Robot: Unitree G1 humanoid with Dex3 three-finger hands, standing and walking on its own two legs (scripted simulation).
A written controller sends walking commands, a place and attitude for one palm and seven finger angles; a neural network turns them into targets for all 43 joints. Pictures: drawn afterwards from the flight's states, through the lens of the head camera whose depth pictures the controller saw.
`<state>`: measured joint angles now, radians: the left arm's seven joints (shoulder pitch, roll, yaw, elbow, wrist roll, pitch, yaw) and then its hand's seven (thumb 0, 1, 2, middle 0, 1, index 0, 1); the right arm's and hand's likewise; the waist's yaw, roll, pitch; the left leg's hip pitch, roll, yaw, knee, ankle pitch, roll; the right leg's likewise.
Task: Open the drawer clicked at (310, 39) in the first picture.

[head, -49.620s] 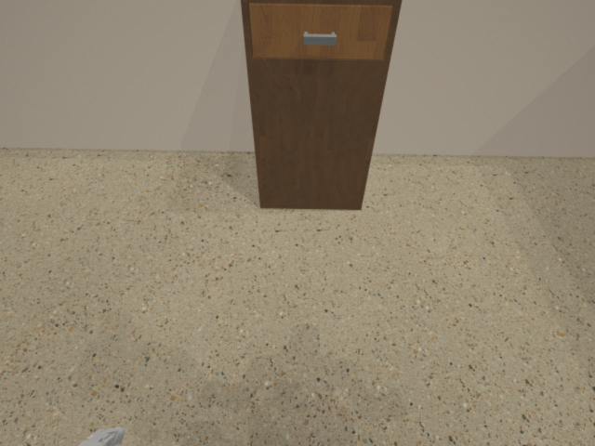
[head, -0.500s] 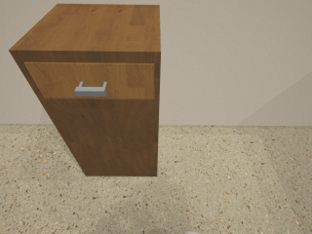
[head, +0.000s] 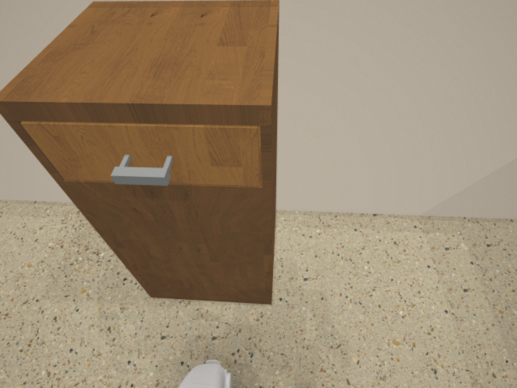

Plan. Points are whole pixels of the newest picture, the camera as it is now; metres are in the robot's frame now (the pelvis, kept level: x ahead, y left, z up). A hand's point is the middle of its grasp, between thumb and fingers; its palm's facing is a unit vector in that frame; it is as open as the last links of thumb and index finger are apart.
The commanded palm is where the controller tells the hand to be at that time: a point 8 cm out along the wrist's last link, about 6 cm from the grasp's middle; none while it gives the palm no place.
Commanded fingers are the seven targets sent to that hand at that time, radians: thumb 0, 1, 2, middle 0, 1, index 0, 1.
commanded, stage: shuffle to correct the standing spot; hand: left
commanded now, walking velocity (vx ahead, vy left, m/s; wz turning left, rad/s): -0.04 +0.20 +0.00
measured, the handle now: (144, 168) +0.48 +0.27 +0.03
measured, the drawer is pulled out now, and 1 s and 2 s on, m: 0.00 0.00 0.00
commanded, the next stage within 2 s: come to a stop and stand still in 0.68 s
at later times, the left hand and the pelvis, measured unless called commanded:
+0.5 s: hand out of the picture +0.10 +0.21 -0.16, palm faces +0.05 -0.95 -0.32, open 7.4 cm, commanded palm none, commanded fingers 0.00 0.90 0.90 -0.20 -0.30 -0.20 -0.30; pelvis +0.04 +0.02 -0.02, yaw -1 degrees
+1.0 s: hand out of the picture -0.02 +0.28 -0.19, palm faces +0.09 -0.97 -0.23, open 7.4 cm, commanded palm none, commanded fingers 0.00 0.90 0.90 -0.20 -0.30 -0.20 -0.30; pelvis -0.05 +0.08 -0.01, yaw +0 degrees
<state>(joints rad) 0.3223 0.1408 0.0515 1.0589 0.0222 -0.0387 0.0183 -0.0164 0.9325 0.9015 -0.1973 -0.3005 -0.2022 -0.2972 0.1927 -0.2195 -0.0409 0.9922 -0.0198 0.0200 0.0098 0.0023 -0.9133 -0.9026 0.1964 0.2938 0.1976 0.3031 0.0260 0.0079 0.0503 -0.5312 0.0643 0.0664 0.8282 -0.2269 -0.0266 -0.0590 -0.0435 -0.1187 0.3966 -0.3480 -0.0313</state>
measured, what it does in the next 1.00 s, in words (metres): steps on the spot: left foot, then right foot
